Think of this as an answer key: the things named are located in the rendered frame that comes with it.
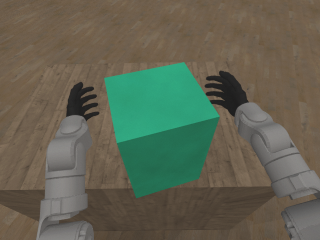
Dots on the right robot forearm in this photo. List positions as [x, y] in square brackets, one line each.
[287, 170]

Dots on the pedestal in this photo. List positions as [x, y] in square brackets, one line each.
[231, 186]

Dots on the robot left upper arm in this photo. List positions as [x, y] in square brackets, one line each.
[76, 230]

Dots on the left robot forearm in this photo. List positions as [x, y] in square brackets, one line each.
[65, 171]

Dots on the robot right hand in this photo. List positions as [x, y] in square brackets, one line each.
[232, 93]

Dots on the robot left hand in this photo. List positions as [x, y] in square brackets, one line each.
[75, 102]

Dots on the carton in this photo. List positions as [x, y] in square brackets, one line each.
[163, 124]

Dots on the robot right upper arm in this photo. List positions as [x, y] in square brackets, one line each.
[302, 221]

